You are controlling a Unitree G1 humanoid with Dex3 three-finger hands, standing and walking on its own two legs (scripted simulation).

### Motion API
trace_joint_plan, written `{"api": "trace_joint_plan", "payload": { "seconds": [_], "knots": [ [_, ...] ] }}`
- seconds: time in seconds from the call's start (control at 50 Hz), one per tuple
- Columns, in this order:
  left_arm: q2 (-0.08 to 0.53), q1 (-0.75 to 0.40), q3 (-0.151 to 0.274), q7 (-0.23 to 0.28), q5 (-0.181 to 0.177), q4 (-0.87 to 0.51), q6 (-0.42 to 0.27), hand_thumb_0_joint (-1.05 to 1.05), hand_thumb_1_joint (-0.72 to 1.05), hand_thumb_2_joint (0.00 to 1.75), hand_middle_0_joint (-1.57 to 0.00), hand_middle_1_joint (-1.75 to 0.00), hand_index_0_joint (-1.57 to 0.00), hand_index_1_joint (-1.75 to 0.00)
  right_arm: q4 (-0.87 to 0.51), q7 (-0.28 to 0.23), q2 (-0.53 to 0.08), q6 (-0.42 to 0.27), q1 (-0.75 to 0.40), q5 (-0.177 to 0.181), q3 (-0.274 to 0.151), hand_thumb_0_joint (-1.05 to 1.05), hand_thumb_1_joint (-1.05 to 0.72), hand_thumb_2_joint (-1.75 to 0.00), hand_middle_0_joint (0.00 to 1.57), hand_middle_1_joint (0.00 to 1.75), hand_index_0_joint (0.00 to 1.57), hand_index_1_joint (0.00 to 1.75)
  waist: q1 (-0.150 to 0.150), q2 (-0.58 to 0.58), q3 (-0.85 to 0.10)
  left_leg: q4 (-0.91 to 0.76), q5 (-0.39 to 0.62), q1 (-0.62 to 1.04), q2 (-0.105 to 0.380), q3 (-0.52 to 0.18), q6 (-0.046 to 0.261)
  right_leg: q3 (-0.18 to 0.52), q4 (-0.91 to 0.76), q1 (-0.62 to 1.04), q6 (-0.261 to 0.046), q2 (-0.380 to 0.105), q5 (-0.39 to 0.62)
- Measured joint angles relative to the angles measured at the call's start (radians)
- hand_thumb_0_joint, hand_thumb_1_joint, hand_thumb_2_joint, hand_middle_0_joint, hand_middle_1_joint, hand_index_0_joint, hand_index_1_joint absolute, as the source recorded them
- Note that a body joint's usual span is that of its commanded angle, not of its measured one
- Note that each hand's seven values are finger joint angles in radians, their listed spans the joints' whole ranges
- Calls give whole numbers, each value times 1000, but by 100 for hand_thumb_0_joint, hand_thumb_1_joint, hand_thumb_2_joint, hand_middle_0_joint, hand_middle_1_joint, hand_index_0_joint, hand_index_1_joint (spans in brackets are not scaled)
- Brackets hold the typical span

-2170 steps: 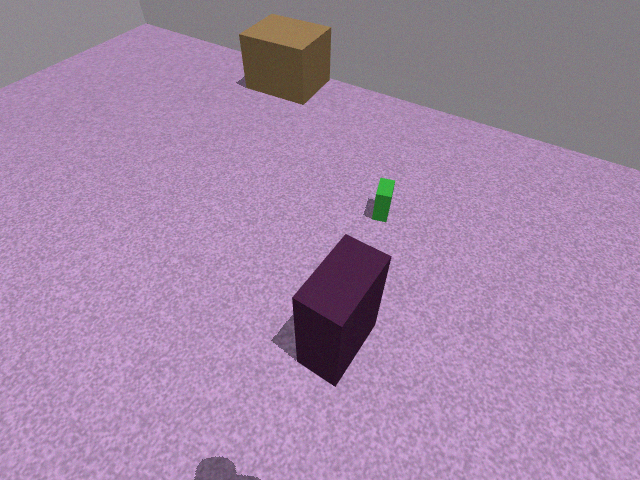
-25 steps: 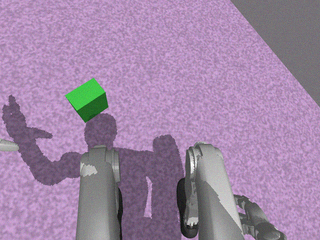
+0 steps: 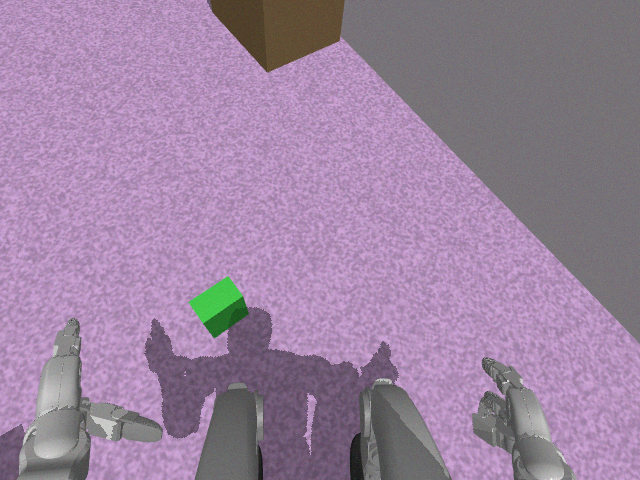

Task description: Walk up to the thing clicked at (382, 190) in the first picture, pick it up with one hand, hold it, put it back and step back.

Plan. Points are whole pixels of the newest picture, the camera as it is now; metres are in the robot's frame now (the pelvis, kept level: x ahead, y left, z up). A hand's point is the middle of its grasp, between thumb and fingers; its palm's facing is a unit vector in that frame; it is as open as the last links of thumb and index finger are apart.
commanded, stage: home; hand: left
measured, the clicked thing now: (220, 308) +0.48 +0.21 -0.54
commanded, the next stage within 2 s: none
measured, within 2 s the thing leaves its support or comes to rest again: neither
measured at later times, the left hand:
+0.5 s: hand (113, 412) +0.21 +0.19 +0.06, palm faces +0.13 -0.94 -0.31, open 17.7 cm
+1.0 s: hand (123, 420) +0.20 +0.18 +0.05, palm faces +0.13 -0.95 -0.30, open 17.7 cm
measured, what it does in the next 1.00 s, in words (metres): rises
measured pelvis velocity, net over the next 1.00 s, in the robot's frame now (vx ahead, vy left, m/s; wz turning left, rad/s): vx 0.04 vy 0.00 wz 0.02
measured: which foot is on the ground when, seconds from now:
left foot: down 0.00-1.00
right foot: down 0.00-1.00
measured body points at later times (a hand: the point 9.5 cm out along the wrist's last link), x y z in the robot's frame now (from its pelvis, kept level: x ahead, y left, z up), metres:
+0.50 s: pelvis +0.04 +0.01 +0.10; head +0.06 +0.01 +0.55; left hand +0.20 +0.24 +0.08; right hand +0.21 -0.23 +0.03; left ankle +0.04 +0.13 -0.58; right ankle +0.05 -0.14 -0.58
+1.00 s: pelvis +0.04 +0.00 +0.11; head +0.06 +0.00 +0.56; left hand +0.19 +0.23 +0.07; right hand +0.20 -0.24 +0.04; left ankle +0.04 +0.13 -0.58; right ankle +0.05 -0.14 -0.58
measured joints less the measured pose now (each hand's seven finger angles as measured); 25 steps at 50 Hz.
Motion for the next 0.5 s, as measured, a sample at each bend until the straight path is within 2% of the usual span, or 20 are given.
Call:
{"api": "trace_joint_plan", "payload": {
  "seconds": [0.16, 0.32, 0.4, 0.5],
  "knots": [
    [-68, 148, -88, 44, -14, -130, 95, -1, -59, 2, -5, -5, -6, -4, 11, -47, 27, -37, 98, 0, 14, 1, -90, -91, 21, 30, 21, 30, -5, 1, 2, -238, 52, 291, 4, 9, -3, -9, -240, 294, -2, 3, 52],
    [-110, 308, -167, 63, -21, -292, 155, -1, -59, 1, -5, -5, -6, -4, -6, -83, 38, -76, 164, -9, 18, 1, -90, -91, 21, 30, 21, 30, -4, 30, -12, -410, 90, 519, 3, 24, 6, -6, -423, 524, 6, 3, 97],
    [-123, 356, -191, 57, -19, -349, 160, -1, -59, 1, -5, -4, -5, -4, -15, -88, 42, -98, 164, -17, 21, 1, -90, -91, 21, 30, 21, 30, 4, 40, -7, -454, 99, 585, 1, 30, 10, -4, -468, 590, 10, 1, 108],
    [-130, 383, -195, 42, -16, -377, 157, -1, -60, 1, -5, -4, -5, -4, -24, -82, 49, -118, 148, -25, 27, 1, -90, -91, 21, 30, 21, 30, 18, 34, 16, -485, 110, 629, -1, 34, 9, -2, -495, 632, 10, -1, 117]
  ]
}}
